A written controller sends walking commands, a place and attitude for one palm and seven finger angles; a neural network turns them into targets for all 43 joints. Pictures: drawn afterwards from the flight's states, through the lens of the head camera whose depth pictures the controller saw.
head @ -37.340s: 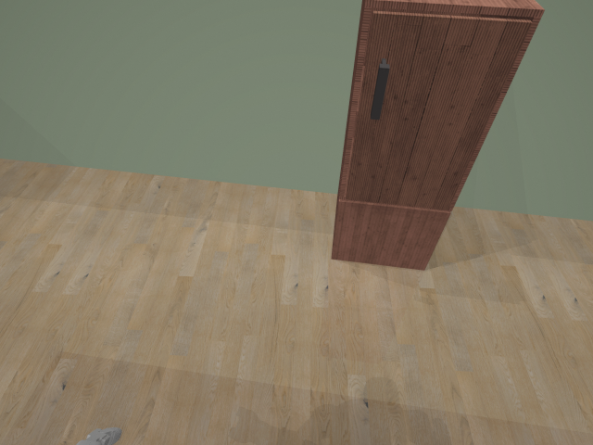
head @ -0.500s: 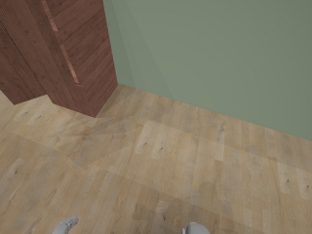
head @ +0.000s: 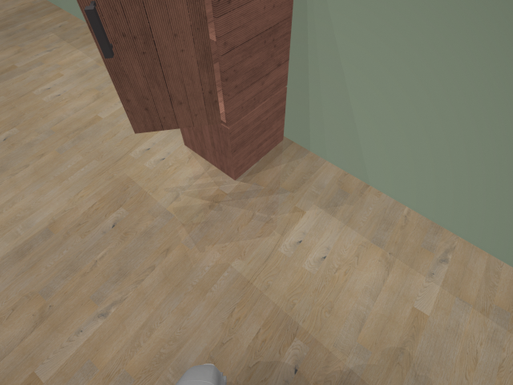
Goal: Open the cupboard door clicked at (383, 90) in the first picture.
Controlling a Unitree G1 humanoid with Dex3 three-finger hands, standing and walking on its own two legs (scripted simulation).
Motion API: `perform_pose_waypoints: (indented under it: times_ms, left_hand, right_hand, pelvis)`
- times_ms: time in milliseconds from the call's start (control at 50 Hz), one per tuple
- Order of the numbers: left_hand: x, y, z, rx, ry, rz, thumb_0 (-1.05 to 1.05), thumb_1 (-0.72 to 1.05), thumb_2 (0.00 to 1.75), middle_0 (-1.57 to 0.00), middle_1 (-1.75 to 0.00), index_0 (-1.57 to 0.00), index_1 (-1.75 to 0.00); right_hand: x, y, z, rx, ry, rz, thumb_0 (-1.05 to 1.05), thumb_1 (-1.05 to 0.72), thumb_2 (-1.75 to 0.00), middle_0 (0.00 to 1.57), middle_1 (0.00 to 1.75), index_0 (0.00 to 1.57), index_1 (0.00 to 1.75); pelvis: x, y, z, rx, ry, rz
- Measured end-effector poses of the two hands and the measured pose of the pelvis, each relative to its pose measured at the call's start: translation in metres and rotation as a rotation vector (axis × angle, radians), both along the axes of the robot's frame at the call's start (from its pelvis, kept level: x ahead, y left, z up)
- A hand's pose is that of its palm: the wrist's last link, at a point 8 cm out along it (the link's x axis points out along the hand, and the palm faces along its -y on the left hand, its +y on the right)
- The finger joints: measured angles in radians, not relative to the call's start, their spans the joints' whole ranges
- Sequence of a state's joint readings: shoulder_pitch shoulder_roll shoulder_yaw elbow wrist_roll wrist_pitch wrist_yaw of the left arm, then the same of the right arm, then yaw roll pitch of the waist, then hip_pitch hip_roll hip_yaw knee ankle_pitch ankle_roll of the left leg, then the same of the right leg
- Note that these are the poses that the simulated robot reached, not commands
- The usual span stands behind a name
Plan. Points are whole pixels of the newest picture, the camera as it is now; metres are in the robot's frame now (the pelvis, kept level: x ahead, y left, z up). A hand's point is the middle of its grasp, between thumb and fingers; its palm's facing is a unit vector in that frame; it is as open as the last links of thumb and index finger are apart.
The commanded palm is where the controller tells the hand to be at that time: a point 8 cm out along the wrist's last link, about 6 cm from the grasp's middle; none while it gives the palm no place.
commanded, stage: turn to face it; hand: left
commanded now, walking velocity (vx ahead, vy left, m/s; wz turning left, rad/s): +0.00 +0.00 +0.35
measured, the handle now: (101, 29) +0.99 +0.52 +0.04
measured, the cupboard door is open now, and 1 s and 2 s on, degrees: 50 50 50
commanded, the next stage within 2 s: take the last steps up to it in 0.32 s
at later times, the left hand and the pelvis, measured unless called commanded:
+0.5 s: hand out of the picture +0.03 +0.25 -0.17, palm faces +0.17 -0.96 -0.21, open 7.4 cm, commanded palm none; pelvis -0.01 +0.05 +0.01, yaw +8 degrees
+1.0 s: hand out of the picture -0.05 +0.19 -0.16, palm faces +0.37 -0.91 -0.18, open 7.3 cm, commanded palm none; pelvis +0.08 +0.07 +0.00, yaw +17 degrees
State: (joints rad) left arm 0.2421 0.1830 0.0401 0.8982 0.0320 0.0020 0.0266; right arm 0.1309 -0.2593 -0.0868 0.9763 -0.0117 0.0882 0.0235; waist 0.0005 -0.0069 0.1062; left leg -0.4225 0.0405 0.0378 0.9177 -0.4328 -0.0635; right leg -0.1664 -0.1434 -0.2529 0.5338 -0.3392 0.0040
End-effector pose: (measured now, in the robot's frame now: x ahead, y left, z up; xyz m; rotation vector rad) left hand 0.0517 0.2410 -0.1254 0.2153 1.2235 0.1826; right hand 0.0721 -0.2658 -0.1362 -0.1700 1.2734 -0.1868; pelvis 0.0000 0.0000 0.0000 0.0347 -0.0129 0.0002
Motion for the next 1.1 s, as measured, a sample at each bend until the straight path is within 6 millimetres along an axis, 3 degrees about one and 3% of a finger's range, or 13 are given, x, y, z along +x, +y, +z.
perform_pose_waypoints:
  times_ms: [120, 220, 320, 420, 620, 720, 820, 920, 1020, 1100]
  left_hand:
    - [-0.056, 0.042, -0.031, -0.028, 0.104, 0.12, 0.01, 0.91, 0.9, -0.2, -0.3, -0.2, -0.3]
    - [-0.07, 0.064, -0.032, -0.034, 0.158, 0.17, 0.01, 0.92, 0.9, -0.2, -0.3, -0.2, -0.3]
    - [-0.058, 0.07, -0.02, -0.05, 0.101, 0.178, 0.01, 0.92, 0.9, -0.2, -0.3, -0.2, -0.3]
    - [-0.045, 0.066, -0.014, -0.054, 0.055, 0.177, 0.01, 0.91, 0.9, -0.2, -0.3, -0.2, -0.3]
    - [-0.019, 0.029, -0.006, -0.05, -0.023, 0.136, 0.01, 0.91, 0.9, -0.2, -0.3, -0.2, -0.3]
    - [-0.036, 0.012, -0.001, -0.032, -0.028, 0.209, 0.01, 0.92, 0.9, -0.2, -0.3, -0.2, -0.3]
    - [-0.071, 0.006, 0.004, -0.04, 0.081, 0.282, 0.0, 0.94, 0.9, -0.2, -0.3, -0.2, -0.3]
    - [-0.102, -0.002, 0.0, -0.091, 0.203, 0.363, 0.01, 0.93, 0.9, -0.2, -0.3, -0.2, -0.3]
    - [-0.122, -0.003, -0.01, -0.162, 0.329, 0.445, 0.01, 0.92, 0.9, -0.2, -0.3, -0.2, -0.3]
    - [-0.123, 0.014, -0.028, -0.225, 0.426, 0.477, 0.01, 0.91, 0.9, -0.2, -0.3, -0.2, -0.3]
  right_hand:
    - [0.068, 0.041, 0.009, -0.048, -0.141, 0.143, 0.01, -0.91, -0.9, 0.2, 0.29, 0.19, 0.3]
    - [0.083, 0.074, 0.024, -0.061, -0.188, 0.208, 0.01, -0.91, -0.9, 0.2, 0.3, 0.2, 0.3]
    - [0.069, 0.094, 0.029, -0.043, -0.15, 0.224, 0.01, -0.91, -0.9, 0.2, 0.3, 0.2, 0.3]
    - [0.041, 0.1, 0.022, -0.012, -0.084, 0.207, 0.01, -0.91, -0.9, 0.2, 0.3, 0.2, 0.3]
    - [-0.022, 0.06, -0.008, 0.021, 0.063, 0.129, 0.0, -0.92, -0.9, 0.2, 0.3, 0.2, 0.3]
    - [-0.028, 0.046, -0.017, 0.042, 0.152, 0.151, 0.01, -0.92, -0.9, 0.2, 0.3, 0.2, 0.3]
    - [0.002, 0.051, -0.009, 0.05, 0.149, 0.178, 0.01, -0.91, -0.9, 0.2, 0.3, 0.19, 0.3]
    - [0.052, 0.076, -0.009, 0.047, 0.138, 0.244, 0.01, -0.91, -0.9, 0.2, 0.29, 0.19, 0.3]
    - [0.126, 0.129, -0.013, 0.05, 0.079, 0.343, 0.01, -0.92, -0.9, 0.2, 0.29, 0.19, 0.3]
    - [0.189, 0.182, -0.02, 0.04, -0.044, 0.398, 0.01, -0.91, -0.9, 0.2, 0.29, 0.19, 0.3]
  pelvis:
    - [0.002, 0.029, -0.016, -0.026, 0.007, 0.06]
    - [0.0, 0.044, -0.009, -0.049, 0.004, 0.081]
    - [-0.003, 0.051, 0.003, -0.066, 0.012, 0.107]
    - [-0.005, 0.051, 0.007, -0.066, 0.019, 0.129]
    - [-0.001, 0.028, -0.002, -0.032, 0.024, 0.16]
    - [0.012, 0.021, -0.001, -0.024, -0.001, 0.2]
    - [0.033, 0.026, 0.007, -0.015, -0.005, 0.237]
    - [0.057, 0.044, 0.005, -0.016, 0.002, 0.279]
    - [0.085, 0.078, -0.004, -0.023, 0.011, 0.308]
    - [0.111, 0.115, -0.023, -0.032, 0.012, 0.309]
